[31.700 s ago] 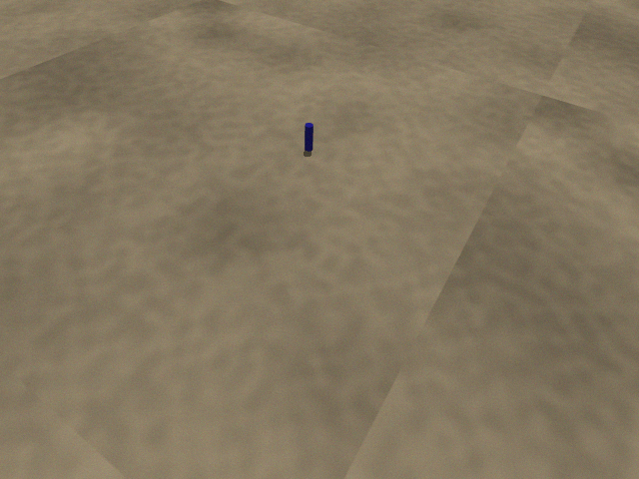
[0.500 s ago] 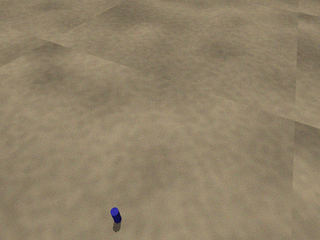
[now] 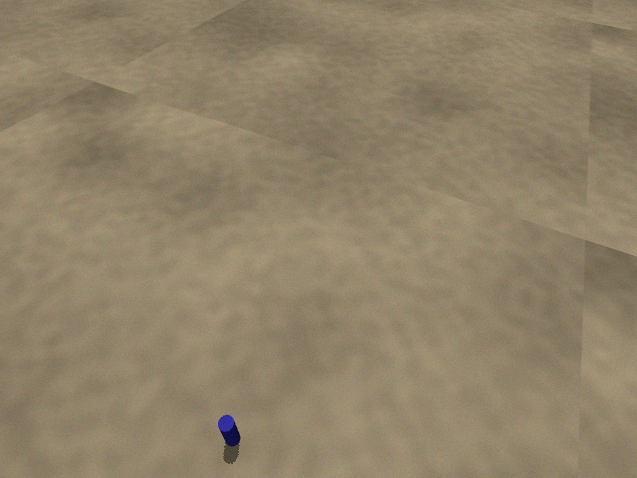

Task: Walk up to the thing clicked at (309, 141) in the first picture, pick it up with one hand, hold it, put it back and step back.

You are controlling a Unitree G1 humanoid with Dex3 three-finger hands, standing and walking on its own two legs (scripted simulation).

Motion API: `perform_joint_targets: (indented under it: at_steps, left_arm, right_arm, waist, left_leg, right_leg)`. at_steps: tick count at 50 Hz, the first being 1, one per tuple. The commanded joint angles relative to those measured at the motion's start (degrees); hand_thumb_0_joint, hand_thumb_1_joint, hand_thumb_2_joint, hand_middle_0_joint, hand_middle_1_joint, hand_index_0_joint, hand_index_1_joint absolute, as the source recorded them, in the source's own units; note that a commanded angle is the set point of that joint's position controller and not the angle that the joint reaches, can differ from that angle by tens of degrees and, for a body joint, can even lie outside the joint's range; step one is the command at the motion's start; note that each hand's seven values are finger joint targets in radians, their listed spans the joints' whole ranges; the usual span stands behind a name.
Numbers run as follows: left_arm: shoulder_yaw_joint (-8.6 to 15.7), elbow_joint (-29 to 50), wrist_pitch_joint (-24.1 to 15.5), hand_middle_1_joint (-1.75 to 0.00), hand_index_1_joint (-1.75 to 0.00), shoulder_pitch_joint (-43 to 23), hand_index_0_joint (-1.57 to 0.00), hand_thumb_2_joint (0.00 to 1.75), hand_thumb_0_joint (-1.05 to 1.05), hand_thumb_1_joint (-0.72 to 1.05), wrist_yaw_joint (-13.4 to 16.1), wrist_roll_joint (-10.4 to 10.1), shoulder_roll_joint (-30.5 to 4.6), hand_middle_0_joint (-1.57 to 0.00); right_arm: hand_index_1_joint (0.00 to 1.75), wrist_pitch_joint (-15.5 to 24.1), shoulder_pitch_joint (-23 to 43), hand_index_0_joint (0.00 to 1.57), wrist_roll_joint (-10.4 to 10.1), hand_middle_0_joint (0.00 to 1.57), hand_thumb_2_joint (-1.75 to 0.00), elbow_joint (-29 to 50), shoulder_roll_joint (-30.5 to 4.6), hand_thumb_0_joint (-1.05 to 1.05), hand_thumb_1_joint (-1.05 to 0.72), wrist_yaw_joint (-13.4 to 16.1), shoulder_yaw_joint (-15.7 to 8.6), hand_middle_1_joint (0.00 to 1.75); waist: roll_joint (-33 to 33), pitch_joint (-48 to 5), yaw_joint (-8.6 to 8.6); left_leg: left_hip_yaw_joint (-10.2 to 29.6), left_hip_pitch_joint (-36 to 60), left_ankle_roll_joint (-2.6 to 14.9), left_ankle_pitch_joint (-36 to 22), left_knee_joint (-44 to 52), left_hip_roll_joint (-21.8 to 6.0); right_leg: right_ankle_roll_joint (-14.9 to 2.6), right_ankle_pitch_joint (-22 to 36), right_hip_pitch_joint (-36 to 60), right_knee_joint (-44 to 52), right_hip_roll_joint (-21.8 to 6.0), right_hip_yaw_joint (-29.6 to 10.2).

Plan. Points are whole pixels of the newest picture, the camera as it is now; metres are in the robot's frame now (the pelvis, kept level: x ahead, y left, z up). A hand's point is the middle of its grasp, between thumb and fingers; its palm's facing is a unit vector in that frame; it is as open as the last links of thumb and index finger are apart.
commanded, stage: stand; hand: left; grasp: from the side
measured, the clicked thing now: (229, 431) +0.38 +0.22 -0.71
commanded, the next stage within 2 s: step back in 0.24 s
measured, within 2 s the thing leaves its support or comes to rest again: neither
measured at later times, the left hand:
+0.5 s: hand out of the picture +0.06 +0.26 -0.17, palm faces -0.01 -0.92 -0.40, open 7.4 cm
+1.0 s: hand out of the picture +0.00 +0.29 -0.18, palm faces -0.07 -0.93 -0.36, open 7.4 cm
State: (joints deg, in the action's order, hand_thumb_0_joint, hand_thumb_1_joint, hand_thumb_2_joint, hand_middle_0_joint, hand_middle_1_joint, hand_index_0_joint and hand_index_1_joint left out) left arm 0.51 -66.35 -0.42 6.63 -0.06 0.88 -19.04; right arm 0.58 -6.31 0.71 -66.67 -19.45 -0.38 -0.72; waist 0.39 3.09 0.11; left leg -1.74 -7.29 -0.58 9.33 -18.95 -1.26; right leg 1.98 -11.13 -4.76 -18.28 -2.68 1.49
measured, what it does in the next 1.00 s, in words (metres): walks backwards: left foot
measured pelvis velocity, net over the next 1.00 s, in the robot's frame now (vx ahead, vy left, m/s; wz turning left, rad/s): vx -0.13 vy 0.03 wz -0.03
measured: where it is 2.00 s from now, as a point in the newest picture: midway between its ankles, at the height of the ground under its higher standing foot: outside the picture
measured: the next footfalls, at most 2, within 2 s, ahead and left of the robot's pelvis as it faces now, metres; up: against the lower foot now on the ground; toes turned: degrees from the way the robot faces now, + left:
left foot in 0.72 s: -0.06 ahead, +0.13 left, +0.00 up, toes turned -1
right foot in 1.10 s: -0.13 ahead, -0.10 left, +0.00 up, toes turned +0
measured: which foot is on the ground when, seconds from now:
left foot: down 0.00-0.50, up 0.52-0.70, down 0.72-1.00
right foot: down 0.00-0.72, up 0.74-1.00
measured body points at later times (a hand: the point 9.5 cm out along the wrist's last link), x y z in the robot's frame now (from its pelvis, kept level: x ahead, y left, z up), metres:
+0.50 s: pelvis -0.04 -0.01 -0.02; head +0.02 -0.01 +0.42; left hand +0.06 +0.31 -0.14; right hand +0.07 -0.33 -0.15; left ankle +0.01 +0.12 -0.75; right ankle -0.01 -0.14 -0.75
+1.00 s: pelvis -0.13 +0.03 -0.02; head -0.05 +0.05 +0.42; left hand +0.01 +0.34 -0.15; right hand -0.06 -0.29 -0.13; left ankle -0.10 +0.13 -0.75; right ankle -0.15 -0.11 -0.69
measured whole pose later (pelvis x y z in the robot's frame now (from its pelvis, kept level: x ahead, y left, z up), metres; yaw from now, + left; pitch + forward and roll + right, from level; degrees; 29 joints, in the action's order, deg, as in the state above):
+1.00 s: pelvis -0.13 +0.03 -0.02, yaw -2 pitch -1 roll -1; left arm 3.9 -48.8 3.1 5.7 1.0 0.7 -22.0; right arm -1.3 -9.5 1.3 -50.2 -20.5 1.0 -3.2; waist -1.1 12.1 -1.2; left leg -1.4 -17.8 2.9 17.5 -36.6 -0.2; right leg 0.6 -29.3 -23.7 -60.0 5.2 -7.4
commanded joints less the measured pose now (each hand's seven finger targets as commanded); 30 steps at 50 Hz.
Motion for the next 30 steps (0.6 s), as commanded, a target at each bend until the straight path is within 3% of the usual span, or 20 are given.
perform_joint_targets:
  at_steps: [1,7,11,12,13,16,18,21,23,24,25,26,27,28,29,30]
  left_arm:
    - [2.1,3.6,-1.3,-0.30,-0.30,-2.0,-0.20,0.90,0.00,0.90,0.9,0.0,-12.1,-0.20]
    - [2.0,3.6,-1.2,-0.30,-0.30,-1.9,-0.20,0.90,0.00,0.90,1.0,-0.1,-12.3,-0.20]
    - [2.0,3.4,-1.0,-0.30,-0.30,-1.8,-0.20,0.90,0.00,0.90,0.9,-0.2,-12.1,-0.20]
    - [4.4,5.4,-0.5,-0.30,-0.30,-1.5,-0.20,0.90,0.00,0.90,1.2,-1.3,-16.2,-0.20]
    - [4.5,6.1,-0.3,-0.30,-0.30,-0.5,-0.20,0.90,0.00,0.90,1.4,-1.6,-15.7,-0.20]
    - [4.9,9.0,0.1,-0.30,-0.30,0.0,-0.20,0.90,0.00,0.90,1.5,-1.3,-14.5,-0.20]
    - [4.8,10.8,0.5,-0.30,-0.30,-1.0,-0.20,0.90,0.00,0.90,1.4,-1.0,-13.8,-0.20]
    - [4.8,12.5,1.1,-0.30,-0.30,-0.3,-0.20,0.90,0.00,0.90,1.3,-0.6,-14.2,-0.20]
    - [5.3,13.4,1.3,-0.30,-0.30,0.2,-0.20,0.90,0.00,0.90,1.2,-0.2,-15.4,-0.20]
    - [5.8,13.9,1.3,-0.30,-0.30,0.5,-0.20,0.90,0.00,0.90,1.1,-0.1,-16.8,-0.20]
    - [6.4,14.6,1.2,-0.30,-0.30,-0.1,-0.20,0.90,0.00,0.90,1.0,0.3,-18.7,-0.20]
    - [7.1,16.2,1.0,-0.30,-0.30,-2.3,-0.20,0.90,0.00,0.90,1.3,1.0,-21.0,-0.20]
    - [7.5,17.7,0.6,-0.30,-0.30,-3.7,-0.20,0.90,0.00,0.90,1.5,1.7,-22.0,-0.20]
    - [7.5,18.9,0.5,-0.30,-0.30,-6.8,-0.20,0.90,0.00,0.90,2.0,1.6,-21.3,-0.20]
    - [7.1,19.7,0.5,-0.30,-0.30,-9.2,-0.20,0.90,0.00,0.90,2.2,1.6,-19.7,-0.20]
    - [6.8,20.3,0.7,-0.30,-0.30,-9.7,-0.20,0.90,0.00,0.90,2.2,1.7,-18.5,-0.20]
  right_arm:
    - [0.30,1.3,2.5,0.20,0.1,0.20,-0.90,3.5,-11.7,0.00,-0.90,1.1,-1.7,0.30]
    - [0.30,1.3,2.0,0.20,0.0,0.20,-0.90,3.4,-11.6,0.00,-0.90,1.2,-1.5,0.30]
    - [0.30,1.0,1.8,0.20,0.0,0.20,-0.90,3.1,-12.0,0.00,-0.90,1.1,-1.6,0.30]
    - [0.30,-0.1,4.0,0.20,-0.2,0.20,-0.90,4.6,-14.6,0.00,-0.90,0.7,-2.8,0.30]
    - [0.30,-0.5,3.4,0.20,-0.7,0.20,-0.90,5.8,-14.2,0.00,-0.90,0.6,-3.0,0.30]
    - [0.30,-1.1,2.1,0.20,-0.9,0.20,-0.90,8.1,-14.6,0.00,-0.90,0.4,-3.9,0.30]
    - [0.30,-1.6,2.5,0.20,-0.9,0.20,-0.90,9.5,-14.8,0.00,-0.90,0.3,-4.3,0.30]
    - [0.30,-2.3,3.3,0.20,-0.8,0.20,-0.90,11.8,-15.0,0.00,-0.90,0.2,-5.0,0.30]
    - [0.30,-2.8,3.6,0.20,-0.7,0.20,-0.90,13.2,-14.9,0.00,-0.90,0.1,-5.3,0.30]
    - [0.30,-3.0,3.6,0.20,-0.7,0.20,-0.90,13.8,-14.1,0.00,-0.90,0.0,-5.2,0.30]
    - [0.30,-3.2,3.3,0.20,-0.7,0.20,-0.90,14.2,-12.8,0.00,-0.90,-0.2,-4.9,0.30]
    - [0.30,-3.7,2.2,0.20,-0.6,0.20,-0.90,14.7,-12.0,0.00,-0.90,-0.5,-4.9,0.30]
    - [0.30,-4.1,0.6,0.20,-0.3,0.20,-0.90,15.2,-12.2,0.00,-0.90,-0.4,-5.1,0.30]
    - [0.30,-4.2,-1.9,0.20,-0.9,0.20,-0.90,15.1,-13.4,0.00,-0.90,-0.4,-5.6,0.30]
    - [0.30,-3.9,-4.6,0.20,-1.5,0.20,-0.90,14.6,-13.9,0.00,-0.90,-0.3,-6.0,0.30]
    - [0.30,-3.5,-6.0,0.20,-1.7,0.20,-0.90,14.3,-14.0,0.00,-0.90,-0.2,-5.8,0.30]
  waist:
    - [-0.3,-5.2,-0.13]
    - [-0.8,-5.0,-0.28]
    - [-0.6,-2.8,-0.35]
    - [-0.9,3.3,-0.03]
    - [-0.1,1.7,-0.21]
    - [0.8,-6.9,-0.77]
    - [2.0,-8.4,-0.89]
    - [2.6,-8.1,-0.57]
    - [0.5,-7.4,-0.22]
    - [-2.5,-6.5,0.24]
    - [-8.0,-5.7,0.77]
    - [-14.2,-5.1,0.84]
    - [-14.2,-4.7,0.53]
    - [-12.6,-4.5,-1.43]
    - [-11.6,-4.9,-3.10]
    - [-11.7,-5.4,-3.07]
  left_leg:
    - [5.2,2.2,1.30,-8.7,2.8,-6.4]
    - [5.2,2.5,1.17,-11.7,2.8,-6.6]
    - [5.2,0.8,0.96,-4.8,3.7,-6.1]
    - [6.4,-3.2,2.58,-14.7,-1.6,-5.6]
    - [6.1,-3.0,3.14,-17.1,-3.3,-5.8]
    - [6.2,-1.4,5.32,-19.2,-6.3,-6.9]
    - [6.6,-3.2,6.57,-17.7,-7.3,-7.4]
    - [7.3,-6.3,7.89,-11.9,-10.2,-6.9]
    - [6.8,-9.0,7.79,-3.5,-14.2,-4.7]
    - [5.4,-9.8,6.56,2.0,-18.5,-2.2]
    - [2.9,-10.4,4.14,9.1,-26.3,2.4]
    - [1.8,-12.1,3.00,20.1,-37.2,6.6]
    - [5.9,-13.1,2.82,23.4,-44.8,5.6]
    - [9.1,-12.6,3.14,21.9,-47.3,3.8]
    - [9.2,-12.5,3.34,21.3,-45.7,3.0]
    - [7.2,-12.0,3.16,20.2,-41.4,2.8]
  right_leg:
    - [-2.50,9.0,-0.2,2.5,-5.7,-4.1]
    - [-2.17,10.1,-0.2,2.2,-5.5,-3.6]
    - [-2.23,5.5,-1.2,3.5,-5.4,-3.8]
    - [-3.03,14.4,-6.2,-2.1,-4.3,-4.5]
    - [-3.38,16.1,-6.0,-3.8,-4.1,-3.7]
    - [-4.72,15.5,-3.9,-9.6,-3.1,-2.9]
    - [-5.17,12.6,-4.6,-12.7,-2.6,-3.2]
    - [-6.60,8.9,-7.0,-15.3,-2.8,-4.5]
    - [-8.69,6.4,-9.1,-14.2,-4.8,-7.3]
    - [-10.56,6.1,-11.4,-11.1,-7.5,-10.3]
    - [-13.48,8.4,-13.0,-5.1,-12.6,-15.4]
    - [-17.80,10.3,-14.8,-0.8,-18.7,-21.4]
    - [-19.90,10.7,-17.1,-0.8,-21.0,-23.0]
    - [-19.17,11.8,-17.7,-3.0,-20.1,-20.4]
    - [-17.21,12.9,-17.1,-5.5,-17.5,-16.6]
    - [-15.00,12.6,-15.9,-7.2,-15.3,-13.8]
